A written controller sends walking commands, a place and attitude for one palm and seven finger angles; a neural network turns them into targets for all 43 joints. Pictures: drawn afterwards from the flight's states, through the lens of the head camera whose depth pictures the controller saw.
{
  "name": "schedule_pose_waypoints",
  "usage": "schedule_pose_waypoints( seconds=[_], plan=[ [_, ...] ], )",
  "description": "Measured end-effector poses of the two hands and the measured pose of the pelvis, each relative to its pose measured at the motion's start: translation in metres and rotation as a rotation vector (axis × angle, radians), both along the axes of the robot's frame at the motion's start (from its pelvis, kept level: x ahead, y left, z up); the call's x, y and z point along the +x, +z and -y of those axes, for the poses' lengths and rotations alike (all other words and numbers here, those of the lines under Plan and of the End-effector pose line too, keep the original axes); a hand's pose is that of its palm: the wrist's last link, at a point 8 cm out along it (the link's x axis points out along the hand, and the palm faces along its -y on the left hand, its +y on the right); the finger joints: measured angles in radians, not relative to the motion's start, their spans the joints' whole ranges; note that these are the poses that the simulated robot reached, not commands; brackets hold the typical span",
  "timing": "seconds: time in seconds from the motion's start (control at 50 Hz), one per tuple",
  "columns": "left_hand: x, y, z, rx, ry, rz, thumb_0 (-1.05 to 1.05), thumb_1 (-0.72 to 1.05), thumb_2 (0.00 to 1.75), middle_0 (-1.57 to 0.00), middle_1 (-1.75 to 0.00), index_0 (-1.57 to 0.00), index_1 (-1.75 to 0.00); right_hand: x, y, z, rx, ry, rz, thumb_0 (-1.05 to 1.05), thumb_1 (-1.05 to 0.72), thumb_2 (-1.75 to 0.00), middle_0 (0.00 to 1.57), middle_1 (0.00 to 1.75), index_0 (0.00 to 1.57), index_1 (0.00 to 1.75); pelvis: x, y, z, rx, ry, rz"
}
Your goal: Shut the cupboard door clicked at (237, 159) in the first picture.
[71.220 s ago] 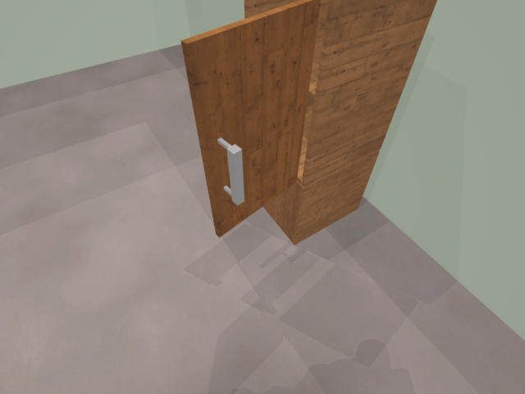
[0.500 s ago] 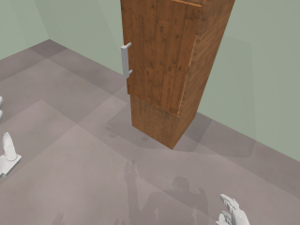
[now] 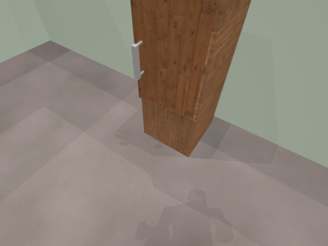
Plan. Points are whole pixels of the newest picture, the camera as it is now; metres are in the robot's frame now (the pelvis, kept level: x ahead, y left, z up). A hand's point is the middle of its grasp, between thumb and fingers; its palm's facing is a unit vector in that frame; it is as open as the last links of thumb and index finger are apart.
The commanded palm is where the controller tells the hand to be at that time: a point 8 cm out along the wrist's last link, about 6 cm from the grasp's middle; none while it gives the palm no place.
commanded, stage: let the arm hang, fingers relaxed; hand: left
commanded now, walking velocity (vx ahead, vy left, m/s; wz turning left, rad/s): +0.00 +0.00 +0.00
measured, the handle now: (138, 60) +0.91 +0.15 -0.06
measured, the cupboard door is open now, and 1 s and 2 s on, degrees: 5 5 5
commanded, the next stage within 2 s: look to check the result in 0.82 s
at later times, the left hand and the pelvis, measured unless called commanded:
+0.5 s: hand out of the picture -0.04 +0.18 -0.17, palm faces +0.01 -0.98 -0.20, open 7.4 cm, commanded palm none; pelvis -0.01 +0.01 +0.01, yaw -1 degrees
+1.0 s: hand out of the picture -0.02 +0.17 -0.17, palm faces +0.01 -0.98 -0.19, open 7.4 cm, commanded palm none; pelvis +0.00 +0.00 +0.01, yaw -1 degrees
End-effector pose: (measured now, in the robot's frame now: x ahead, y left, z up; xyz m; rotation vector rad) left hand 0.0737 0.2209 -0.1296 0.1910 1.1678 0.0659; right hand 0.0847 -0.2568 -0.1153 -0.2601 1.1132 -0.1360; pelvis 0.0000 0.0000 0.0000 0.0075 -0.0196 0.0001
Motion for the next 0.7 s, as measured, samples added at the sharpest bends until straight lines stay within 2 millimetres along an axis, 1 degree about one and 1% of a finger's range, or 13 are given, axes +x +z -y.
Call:
schedule_pose_waypoints(
  seconds=[0.02, 0.06, 0.1, 0.14, 0.18, 0.22, 0.28, 0.34, 0.4, 0.5, 0.62, 0.7],
  plan=[
    [-0.014, -0.006, -0.001, 0.001, 0.049, -0.032, 0.0, 0.95, 0.89, -0.2, -0.3, -0.2, -0.3, -0.015, -0.001, -0.001, -0.003, -0.008, -0.05, 0.0, -0.91, -0.9, 0.2, 0.3, 0.2, 0.3, -0.001, 0.001, 0.001, -0.003, 0.003, 0.001],
    [-0.041, -0.012, -0.004, 0.001, 0.085, -0.1, -0.01, 0.99, 0.89, -0.21, -0.3, -0.2, -0.3, -0.043, -0.004, -0.004, -0.005, -0.023, -0.148, 0.0, -0.91, -0.9, 0.2, 0.3, 0.2, 0.3, -0.003, 0.003, 0.004, -0.009, 0.008, 0.002],
    [-0.066, -0.015, -0.007, 0.001, 0.101, -0.169, -0.01, 1.0, 0.89, -0.21, -0.3, -0.2, -0.3, -0.068, -0.006, -0.009, 0.001, -0.045, -0.229, 0.0, -0.91, -0.9, 0.2, 0.3, 0.2, 0.3, -0.004, 0.005, 0.004, -0.015, 0.009, 0.003],
    [-0.09, -0.014, -0.01, 0.007, 0.113, -0.234, -0.01, 0.99, 0.89, -0.21, -0.3, -0.2, -0.3, -0.089, -0.009, -0.014, 0.013, -0.069, -0.289, 0.0, -0.91, -0.9, 0.2, 0.3, 0.2, 0.3, -0.005, 0.006, 0.003, -0.019, 0.009, 0.004],
    [-0.109, -0.012, -0.013, 0.015, 0.123, -0.291, -0.01, 0.97, 0.89, -0.2, -0.3, -0.2, -0.3, -0.106, -0.011, -0.02, 0.028, -0.092, -0.33, 0.0, -0.91, -0.9, 0.2, 0.3, 0.2, 0.3, -0.006, 0.007, 0.002, -0.019, 0.006, 0.005],
    [-0.124, -0.009, -0.014, 0.024, 0.129, -0.335, 0.0, 0.96, 0.89, -0.2, -0.3, -0.2, -0.3, -0.119, -0.014, -0.027, 0.046, -0.111, -0.357, 0.0, -0.91, -0.9, 0.2, 0.3, 0.2, 0.3, -0.006, 0.008, 0.0, -0.019, 0.001, 0.007],
    [-0.138, -0.004, -0.015, 0.034, 0.135, -0.375, 0.0, 0.94, 0.89, -0.2, -0.3, -0.2, -0.3, -0.13, -0.018, -0.037, 0.073, -0.131, -0.374, 0.0, -0.91, -0.9, 0.2, 0.3, 0.2, 0.3, -0.007, 0.008, -0.003, -0.017, -0.005, 0.009],
    [-0.142, -0.002, -0.014, 0.039, 0.136, -0.381, 0.01, 0.92, 0.89, -0.2, -0.3, -0.2, -0.3, -0.134, -0.022, -0.045, 0.097, -0.141, -0.373, 0.0, -0.91, -0.9, 0.2, 0.3, 0.2, 0.3, -0.008, 0.009, -0.005, -0.015, -0.009, 0.012],
    [-0.137, -0.003, -0.012, 0.037, 0.133, -0.362, 0.01, 0.92, 0.89, -0.2, -0.3, -0.2, -0.3, -0.133, -0.025, -0.052, 0.116, -0.145, -0.359, 0.0, -0.91, -0.9, 0.2, 0.3, 0.2, 0.3, -0.008, 0.009, -0.006, -0.012, -0.013, 0.014],
    [-0.118, -0.006, -0.003, 0.019, 0.121, -0.301, 0.01, 0.91, 0.89, -0.2, -0.3, -0.2, -0.3, -0.124, -0.027, -0.059, 0.134, -0.147, -0.319, 0.0, -0.91, -0.9, 0.2, 0.3, 0.2, 0.3, -0.008, 0.008, -0.006, -0.008, -0.017, 0.015],
    [-0.094, -0.01, 0.008, -0.011, 0.103, -0.231, 0.01, 0.91, 0.89, -0.2, -0.3, -0.2, -0.3, -0.112, -0.027, -0.058, 0.133, -0.148, -0.277, 0.0, -0.91, -0.9, 0.2, 0.3, 0.2, 0.3, -0.007, 0.008, -0.006, -0.007, -0.019, 0.014],
    [-0.088, -0.011, 0.01, -0.014, 0.095, -0.223, 0.01, 0.92, 0.89, -0.2, -0.3, -0.2, -0.3, -0.11, -0.025, -0.055, 0.124, -0.151, -0.27, 0.0, -0.91, -0.9, 0.2, 0.3, 0.2, 0.3, -0.006, 0.008, -0.005, -0.006, -0.02, 0.012]
  ],
)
